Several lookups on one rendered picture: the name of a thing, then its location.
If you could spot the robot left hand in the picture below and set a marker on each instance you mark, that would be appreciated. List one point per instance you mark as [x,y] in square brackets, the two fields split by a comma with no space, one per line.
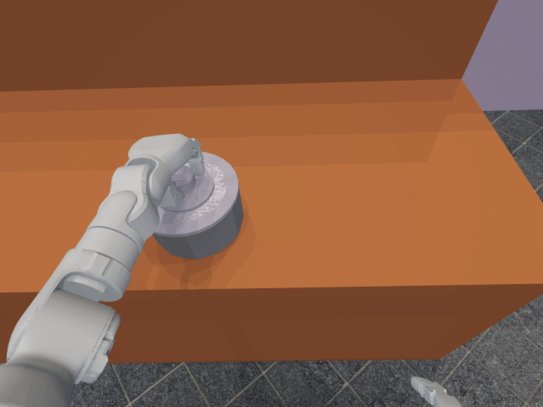
[175,150]

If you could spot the robot left upper arm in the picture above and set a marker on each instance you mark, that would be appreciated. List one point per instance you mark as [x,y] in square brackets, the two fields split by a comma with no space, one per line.
[68,341]

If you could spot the lid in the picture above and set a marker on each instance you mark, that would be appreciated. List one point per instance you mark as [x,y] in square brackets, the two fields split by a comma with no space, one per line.
[209,202]

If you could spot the left robot forearm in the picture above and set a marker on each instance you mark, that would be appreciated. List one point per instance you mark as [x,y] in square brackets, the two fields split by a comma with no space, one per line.
[99,266]

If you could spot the knob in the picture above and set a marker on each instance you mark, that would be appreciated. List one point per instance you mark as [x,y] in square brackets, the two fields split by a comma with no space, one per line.
[184,179]

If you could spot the pot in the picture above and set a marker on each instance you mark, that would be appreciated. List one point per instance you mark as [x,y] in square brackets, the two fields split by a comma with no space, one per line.
[208,242]

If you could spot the table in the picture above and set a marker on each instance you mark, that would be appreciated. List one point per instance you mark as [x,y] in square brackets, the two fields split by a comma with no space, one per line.
[384,218]

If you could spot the robot right hand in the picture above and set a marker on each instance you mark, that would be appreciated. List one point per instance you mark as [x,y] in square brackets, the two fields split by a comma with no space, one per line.
[434,393]

